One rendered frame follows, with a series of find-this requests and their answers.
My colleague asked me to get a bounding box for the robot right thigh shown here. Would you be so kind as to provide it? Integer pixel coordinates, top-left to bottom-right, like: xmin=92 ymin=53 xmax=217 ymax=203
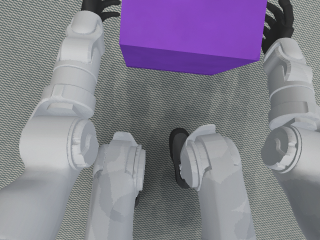
xmin=182 ymin=133 xmax=257 ymax=240

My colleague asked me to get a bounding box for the robot right hand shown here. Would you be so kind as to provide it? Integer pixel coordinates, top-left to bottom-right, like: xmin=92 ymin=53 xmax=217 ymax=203
xmin=261 ymin=0 xmax=294 ymax=54

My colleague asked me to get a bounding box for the robot right upper arm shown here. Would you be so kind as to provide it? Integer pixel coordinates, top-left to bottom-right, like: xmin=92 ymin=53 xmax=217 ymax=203
xmin=261 ymin=125 xmax=320 ymax=240

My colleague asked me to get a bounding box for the robot left upper arm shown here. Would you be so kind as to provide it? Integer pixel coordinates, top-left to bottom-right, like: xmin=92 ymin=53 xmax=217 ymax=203
xmin=0 ymin=115 xmax=99 ymax=240

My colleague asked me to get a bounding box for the robot left thigh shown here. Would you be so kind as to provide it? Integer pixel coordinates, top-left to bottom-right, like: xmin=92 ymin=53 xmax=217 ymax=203
xmin=84 ymin=139 xmax=146 ymax=240

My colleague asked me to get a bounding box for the robot left forearm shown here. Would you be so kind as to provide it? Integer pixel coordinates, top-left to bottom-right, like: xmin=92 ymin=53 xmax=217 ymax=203
xmin=19 ymin=10 xmax=105 ymax=159

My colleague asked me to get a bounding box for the robot left hand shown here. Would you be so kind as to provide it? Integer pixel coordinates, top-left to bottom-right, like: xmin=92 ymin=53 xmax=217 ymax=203
xmin=81 ymin=0 xmax=121 ymax=22

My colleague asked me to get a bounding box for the carton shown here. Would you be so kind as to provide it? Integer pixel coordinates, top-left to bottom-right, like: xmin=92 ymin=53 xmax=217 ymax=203
xmin=119 ymin=0 xmax=267 ymax=76

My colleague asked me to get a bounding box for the robot right forearm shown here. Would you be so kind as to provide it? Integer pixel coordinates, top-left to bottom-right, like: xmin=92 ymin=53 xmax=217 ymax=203
xmin=263 ymin=37 xmax=320 ymax=133

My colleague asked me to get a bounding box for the robot thigh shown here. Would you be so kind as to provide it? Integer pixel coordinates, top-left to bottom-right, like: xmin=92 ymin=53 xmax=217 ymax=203
xmin=84 ymin=139 xmax=146 ymax=240
xmin=182 ymin=133 xmax=257 ymax=240

